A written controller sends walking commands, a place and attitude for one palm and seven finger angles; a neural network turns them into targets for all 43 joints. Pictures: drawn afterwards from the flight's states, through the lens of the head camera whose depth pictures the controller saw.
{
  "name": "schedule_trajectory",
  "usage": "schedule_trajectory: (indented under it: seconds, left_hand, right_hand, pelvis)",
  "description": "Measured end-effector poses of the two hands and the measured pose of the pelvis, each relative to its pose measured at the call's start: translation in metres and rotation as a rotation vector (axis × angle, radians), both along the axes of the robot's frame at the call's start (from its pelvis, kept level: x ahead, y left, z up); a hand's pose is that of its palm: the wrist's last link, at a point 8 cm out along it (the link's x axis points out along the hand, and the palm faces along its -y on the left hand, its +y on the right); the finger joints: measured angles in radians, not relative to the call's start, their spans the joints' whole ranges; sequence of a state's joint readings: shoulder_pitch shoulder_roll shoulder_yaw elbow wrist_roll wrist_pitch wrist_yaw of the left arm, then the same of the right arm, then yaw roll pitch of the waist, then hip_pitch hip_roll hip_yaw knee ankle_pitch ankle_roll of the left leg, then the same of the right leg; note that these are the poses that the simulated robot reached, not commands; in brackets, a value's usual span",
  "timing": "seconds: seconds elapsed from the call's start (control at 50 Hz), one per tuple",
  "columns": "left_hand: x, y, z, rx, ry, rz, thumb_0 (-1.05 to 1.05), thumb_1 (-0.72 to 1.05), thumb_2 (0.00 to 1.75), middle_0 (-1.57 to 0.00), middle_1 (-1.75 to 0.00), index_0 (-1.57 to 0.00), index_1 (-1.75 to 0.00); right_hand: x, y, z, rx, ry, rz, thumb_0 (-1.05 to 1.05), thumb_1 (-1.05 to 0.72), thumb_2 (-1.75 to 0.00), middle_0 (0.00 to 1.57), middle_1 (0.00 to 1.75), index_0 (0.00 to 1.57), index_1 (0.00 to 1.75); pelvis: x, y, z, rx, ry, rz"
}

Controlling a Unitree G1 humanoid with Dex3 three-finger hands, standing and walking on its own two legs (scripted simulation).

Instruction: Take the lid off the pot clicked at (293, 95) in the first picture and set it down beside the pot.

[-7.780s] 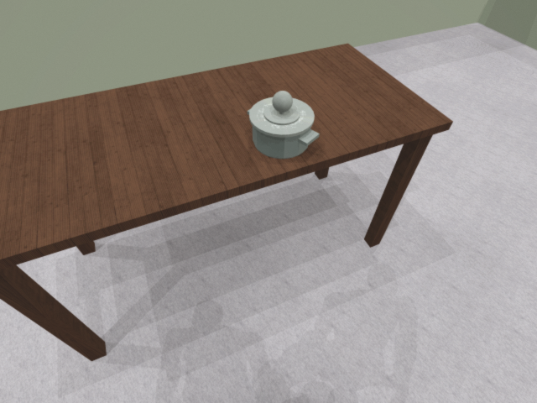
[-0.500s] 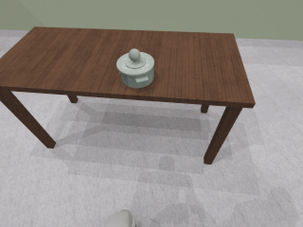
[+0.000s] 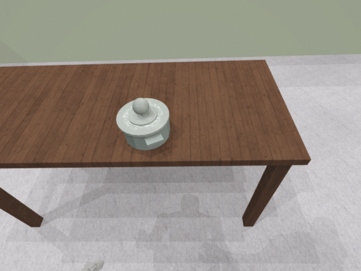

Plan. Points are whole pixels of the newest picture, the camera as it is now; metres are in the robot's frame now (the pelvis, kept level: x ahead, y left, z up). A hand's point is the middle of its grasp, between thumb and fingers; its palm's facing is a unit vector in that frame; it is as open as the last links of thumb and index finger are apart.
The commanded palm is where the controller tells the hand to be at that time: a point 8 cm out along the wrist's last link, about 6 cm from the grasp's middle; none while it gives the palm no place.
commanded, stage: come to a stop and stand still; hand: left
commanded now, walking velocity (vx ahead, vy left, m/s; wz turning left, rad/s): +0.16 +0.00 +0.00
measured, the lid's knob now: (140, 106) +0.55 +0.14 +0.04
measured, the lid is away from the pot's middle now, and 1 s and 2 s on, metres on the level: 0.00 0.00 0.00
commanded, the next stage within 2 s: look again from close up in 1.04 s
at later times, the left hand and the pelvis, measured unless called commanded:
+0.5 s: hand out of the picture +0.11 +0.23 -0.18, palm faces +0.04 -0.97 -0.22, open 7.3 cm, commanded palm none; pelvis +0.07 +0.03 +0.00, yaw -1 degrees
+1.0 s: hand out of the picture +0.06 +0.17 -0.18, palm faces -0.04 -0.98 -0.18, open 7.4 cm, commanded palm none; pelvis +0.04 +0.01 -0.01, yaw -1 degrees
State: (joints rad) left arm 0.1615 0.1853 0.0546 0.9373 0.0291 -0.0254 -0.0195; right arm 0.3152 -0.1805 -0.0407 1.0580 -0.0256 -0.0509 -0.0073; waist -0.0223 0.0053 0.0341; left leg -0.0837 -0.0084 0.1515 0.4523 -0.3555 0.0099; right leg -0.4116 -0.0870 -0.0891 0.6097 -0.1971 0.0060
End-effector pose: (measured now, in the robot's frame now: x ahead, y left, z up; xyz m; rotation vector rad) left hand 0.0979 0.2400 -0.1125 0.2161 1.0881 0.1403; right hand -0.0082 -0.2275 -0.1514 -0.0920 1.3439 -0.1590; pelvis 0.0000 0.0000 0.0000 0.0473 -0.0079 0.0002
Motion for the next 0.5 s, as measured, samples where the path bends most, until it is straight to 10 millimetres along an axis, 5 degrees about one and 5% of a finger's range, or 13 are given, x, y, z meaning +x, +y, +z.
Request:
schedule_trajectory:
  seconds: [0.06,0.18,0.36,0.5]
  left_hand:
    - [0.026,-0.010,-0.005,0.002,-0.024,-0.012,0.00,0.91,0.90,-0.20,-0.30,-0.20,-0.29]
    - [0.024,-0.022,-0.007,-0.017,0.092,0.028,0.00,0.91,0.90,-0.20,-0.30,-0.20,-0.29]
    - [0.014,0.018,-0.029,-0.022,0.206,0.069,-0.01,0.92,0.89,-0.21,-0.30,-0.20,-0.30]
    - [0.008,0.041,-0.032,-0.023,0.237,0.086,0.00,0.91,0.90,-0.20,-0.30,-0.20,-0.29]
  right_hand:
    - [0.006,-0.005,-0.011,0.013,0.061,-0.012,0.00,-0.91,-0.89,0.20,0.30,0.20,0.30]
    - [0.049,-0.006,0.002,-0.005,0.066,-0.015,0.00,-0.91,-0.89,0.19,0.30,0.20,0.30]
    - [0.115,0.014,0.011,-0.057,-0.033,0.001,0.00,-0.91,-0.89,0.19,0.30,0.20,0.30]
    - [0.134,0.033,0.027,-0.093,-0.089,0.037,0.00,-0.92,-0.89,0.20,0.30,0.20,0.30]
  pelvis:
    - [0.020,-0.007,-0.007,-0.023,-0.004,0.001]
    - [0.048,-0.006,0.005,-0.037,0.010,-0.004]
    - [0.068,0.021,-0.002,-0.056,0.000,-0.018]
    - [0.066,0.034,0.004,-0.063,0.001,-0.015]
